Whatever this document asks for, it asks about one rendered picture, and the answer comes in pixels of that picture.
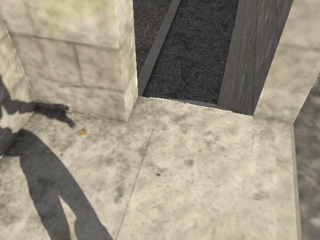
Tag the stairs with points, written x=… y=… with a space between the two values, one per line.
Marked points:
x=200 y=104

